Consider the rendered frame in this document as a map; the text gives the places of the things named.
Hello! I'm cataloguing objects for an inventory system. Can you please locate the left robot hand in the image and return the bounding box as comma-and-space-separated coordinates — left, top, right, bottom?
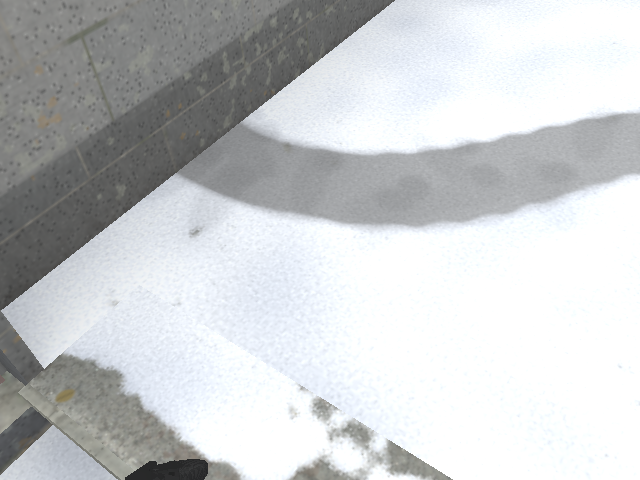
125, 459, 208, 480

